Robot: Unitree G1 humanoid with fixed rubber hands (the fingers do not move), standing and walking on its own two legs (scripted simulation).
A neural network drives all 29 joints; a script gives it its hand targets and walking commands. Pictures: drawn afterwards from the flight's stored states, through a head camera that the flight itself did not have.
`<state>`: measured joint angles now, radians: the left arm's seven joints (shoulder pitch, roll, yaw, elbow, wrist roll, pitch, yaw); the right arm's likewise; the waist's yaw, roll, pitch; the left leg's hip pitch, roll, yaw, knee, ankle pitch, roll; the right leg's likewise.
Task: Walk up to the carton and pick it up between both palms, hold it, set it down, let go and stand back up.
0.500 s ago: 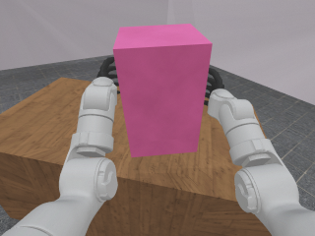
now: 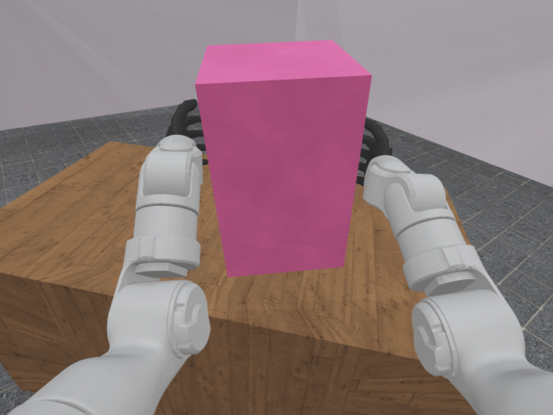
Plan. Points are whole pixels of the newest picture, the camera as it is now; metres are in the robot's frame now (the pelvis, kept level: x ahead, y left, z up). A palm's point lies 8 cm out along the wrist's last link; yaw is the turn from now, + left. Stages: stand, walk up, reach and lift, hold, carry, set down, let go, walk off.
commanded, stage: hold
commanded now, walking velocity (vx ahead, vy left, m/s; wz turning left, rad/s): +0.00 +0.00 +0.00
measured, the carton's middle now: (278, 161) +0.40 +0.01 +0.25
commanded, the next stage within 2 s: none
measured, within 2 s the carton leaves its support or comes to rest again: neither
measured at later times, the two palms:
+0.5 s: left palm (179, 148) +0.36 +0.15 +0.28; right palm (377, 166) +0.35 -0.12 +0.27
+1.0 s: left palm (183, 146) +0.37 +0.15 +0.28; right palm (381, 165) +0.35 -0.13 +0.27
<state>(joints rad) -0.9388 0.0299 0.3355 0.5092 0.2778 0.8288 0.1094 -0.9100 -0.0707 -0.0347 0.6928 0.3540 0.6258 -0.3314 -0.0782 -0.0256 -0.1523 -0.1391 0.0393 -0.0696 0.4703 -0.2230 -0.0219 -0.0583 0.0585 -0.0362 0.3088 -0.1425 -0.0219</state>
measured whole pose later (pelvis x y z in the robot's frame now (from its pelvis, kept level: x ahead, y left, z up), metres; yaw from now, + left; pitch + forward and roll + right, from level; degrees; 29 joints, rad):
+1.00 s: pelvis +0.00 +0.00 +0.00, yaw +0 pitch -5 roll -2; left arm -0.98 0.04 0.33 0.56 0.28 0.82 0.11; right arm -0.94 -0.08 -0.05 0.71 0.34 0.64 -0.33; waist -0.08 -0.02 -0.16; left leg -0.16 0.04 -0.08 0.46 -0.21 -0.03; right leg -0.08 0.07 -0.02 0.30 -0.13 -0.03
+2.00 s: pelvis +0.00 +0.00 +0.00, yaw +0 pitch -6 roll -3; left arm -0.94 0.02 0.36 0.48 0.30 0.85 0.10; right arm -0.92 -0.09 -0.01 0.66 0.37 0.66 -0.34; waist -0.08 -0.01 -0.16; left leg -0.13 0.03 -0.09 0.46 -0.22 -0.02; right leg -0.05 0.07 -0.01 0.29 -0.14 -0.02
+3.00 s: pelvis +0.00 +0.00 +0.00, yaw +0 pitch -5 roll -3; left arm -0.99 0.04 0.34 0.56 0.28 0.84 0.11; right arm -0.95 -0.08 -0.04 0.71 0.36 0.66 -0.34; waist -0.08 -0.02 -0.18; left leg -0.16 0.03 -0.10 0.46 -0.21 -0.03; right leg -0.08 0.07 -0.01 0.29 -0.13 -0.02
